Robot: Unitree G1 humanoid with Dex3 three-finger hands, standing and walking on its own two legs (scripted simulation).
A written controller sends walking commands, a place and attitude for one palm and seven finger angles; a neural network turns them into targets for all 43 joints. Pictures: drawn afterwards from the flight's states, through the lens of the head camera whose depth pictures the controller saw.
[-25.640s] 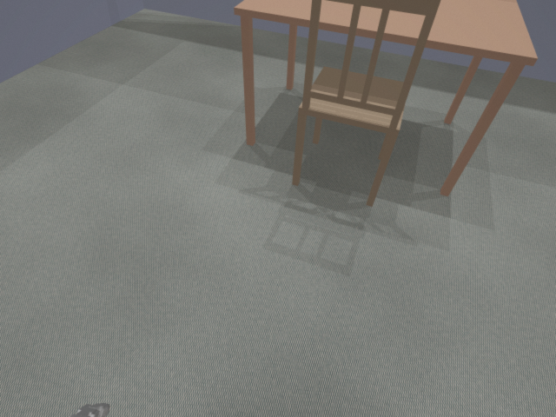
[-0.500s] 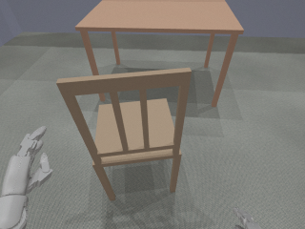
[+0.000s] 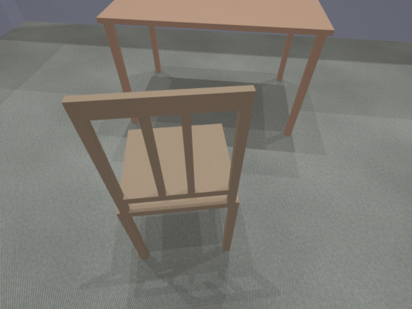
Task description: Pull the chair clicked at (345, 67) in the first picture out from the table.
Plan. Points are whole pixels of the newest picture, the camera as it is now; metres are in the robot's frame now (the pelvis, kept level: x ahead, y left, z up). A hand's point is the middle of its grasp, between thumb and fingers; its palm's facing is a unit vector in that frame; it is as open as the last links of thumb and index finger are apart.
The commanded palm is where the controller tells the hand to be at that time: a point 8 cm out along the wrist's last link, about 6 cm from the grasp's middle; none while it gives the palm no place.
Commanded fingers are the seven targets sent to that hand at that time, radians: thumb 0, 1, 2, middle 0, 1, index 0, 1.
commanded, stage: let the arm hang, fingers relaxed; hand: left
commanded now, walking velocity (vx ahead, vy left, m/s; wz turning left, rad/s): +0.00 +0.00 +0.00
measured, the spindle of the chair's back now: (154, 161) +0.48 +0.18 -0.05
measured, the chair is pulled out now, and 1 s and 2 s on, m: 0.68 0.68 0.68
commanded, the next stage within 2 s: look to check the result in 0.52 s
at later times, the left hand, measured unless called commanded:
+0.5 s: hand out of the picture +0.00 +0.15 -0.17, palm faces +0.06 -0.98 -0.17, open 7.3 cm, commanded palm none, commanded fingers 0.00 0.90 0.90 -0.20 -0.30 -0.20 -0.30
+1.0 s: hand out of the picture +0.00 +0.14 -0.17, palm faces +0.06 -0.99 -0.16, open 7.4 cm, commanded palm none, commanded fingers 0.00 0.90 0.90 -0.20 -0.30 -0.20 -0.30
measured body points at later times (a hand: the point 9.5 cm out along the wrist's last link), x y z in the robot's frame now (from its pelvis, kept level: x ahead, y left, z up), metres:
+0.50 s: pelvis +0.00 -0.01 +0.00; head +0.00 -0.01 +0.45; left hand -0.01 +0.20 -0.16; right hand -0.02 -0.21 -0.16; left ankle +0.05 +0.14 -0.73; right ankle +0.02 -0.11 -0.73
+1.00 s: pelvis +0.01 -0.01 +0.00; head +0.01 -0.01 +0.45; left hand -0.01 +0.20 -0.16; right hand -0.01 -0.22 -0.16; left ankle +0.05 +0.14 -0.73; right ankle +0.02 -0.11 -0.73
